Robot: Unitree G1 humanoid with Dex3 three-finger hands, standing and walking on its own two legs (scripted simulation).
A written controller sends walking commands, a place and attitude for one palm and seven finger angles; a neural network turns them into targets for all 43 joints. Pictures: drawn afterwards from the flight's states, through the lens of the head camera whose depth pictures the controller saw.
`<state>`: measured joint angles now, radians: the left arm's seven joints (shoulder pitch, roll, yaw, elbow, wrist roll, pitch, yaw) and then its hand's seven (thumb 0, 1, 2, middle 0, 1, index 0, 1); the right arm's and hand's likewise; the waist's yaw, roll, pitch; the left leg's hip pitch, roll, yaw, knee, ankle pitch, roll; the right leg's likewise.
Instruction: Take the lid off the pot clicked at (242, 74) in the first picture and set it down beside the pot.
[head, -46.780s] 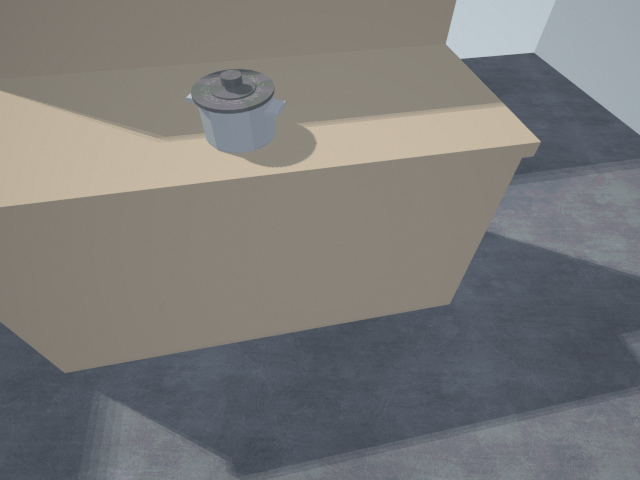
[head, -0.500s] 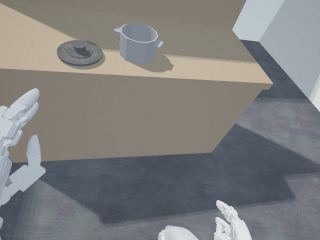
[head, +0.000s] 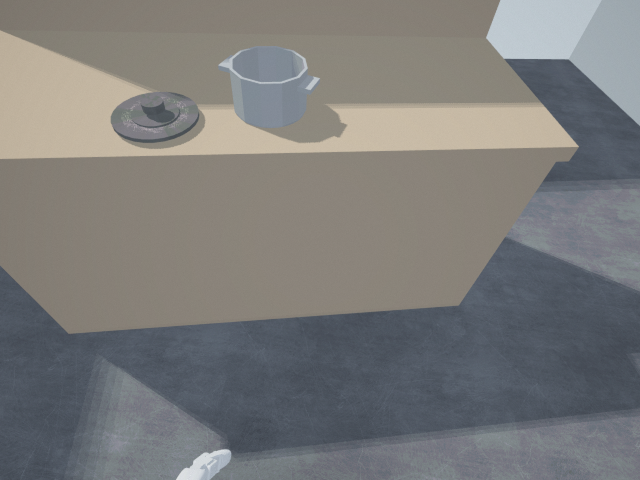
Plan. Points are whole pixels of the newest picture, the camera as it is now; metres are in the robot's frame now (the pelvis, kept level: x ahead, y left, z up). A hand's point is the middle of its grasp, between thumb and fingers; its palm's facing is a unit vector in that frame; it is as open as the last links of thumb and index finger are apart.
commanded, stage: stop stepping back and stand still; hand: left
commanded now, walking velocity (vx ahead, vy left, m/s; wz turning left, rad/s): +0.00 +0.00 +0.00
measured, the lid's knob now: (152, 105) +0.78 +0.31 +0.02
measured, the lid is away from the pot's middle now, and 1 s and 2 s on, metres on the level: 0.24 0.24 0.24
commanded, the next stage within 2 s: let the arm hang, fingers relaxed in 0.60 s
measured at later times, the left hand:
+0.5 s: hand out of the picture +0.09 +0.16 -0.15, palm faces +0.08 -0.97 -0.23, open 7.3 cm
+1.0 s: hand out of the picture +0.10 +0.16 -0.15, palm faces +0.05 -0.98 -0.21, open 7.3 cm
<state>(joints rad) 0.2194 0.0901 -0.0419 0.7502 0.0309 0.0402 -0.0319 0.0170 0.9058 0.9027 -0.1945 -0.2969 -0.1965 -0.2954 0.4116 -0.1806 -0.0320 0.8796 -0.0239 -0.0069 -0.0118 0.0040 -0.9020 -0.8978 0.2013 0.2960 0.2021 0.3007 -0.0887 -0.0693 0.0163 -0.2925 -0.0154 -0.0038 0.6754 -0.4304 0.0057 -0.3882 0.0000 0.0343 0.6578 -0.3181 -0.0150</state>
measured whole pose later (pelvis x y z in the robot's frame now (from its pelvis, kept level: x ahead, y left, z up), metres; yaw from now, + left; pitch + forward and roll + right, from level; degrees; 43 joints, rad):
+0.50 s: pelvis +0.07 -0.02 +0.02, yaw +3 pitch +2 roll +0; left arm 0.24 0.15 0.02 1.06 0.00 0.01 0.06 0.01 0.92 0.90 -0.20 -0.30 -0.20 -0.30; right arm 0.29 -0.14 -0.05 1.03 0.00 0.01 -0.05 0.02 -0.96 -0.90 0.20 0.30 0.20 0.30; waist -0.02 0.03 0.02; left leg -0.17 0.00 0.03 0.48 -0.34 0.01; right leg -0.19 0.04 -0.04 0.47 -0.32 -0.04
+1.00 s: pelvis +0.05 -0.02 +0.02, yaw +2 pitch +0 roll +0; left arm 0.18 0.16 0.01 1.07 0.00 0.01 0.05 0.00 0.92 0.90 -0.20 -0.30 -0.20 -0.30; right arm 0.30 -0.13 -0.03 1.08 -0.01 0.01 -0.03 0.00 -0.92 -0.90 0.20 0.30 0.20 0.30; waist -0.03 0.01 0.03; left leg -0.14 0.02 0.04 0.44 -0.30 0.00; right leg -0.15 0.05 -0.03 0.43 -0.27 -0.05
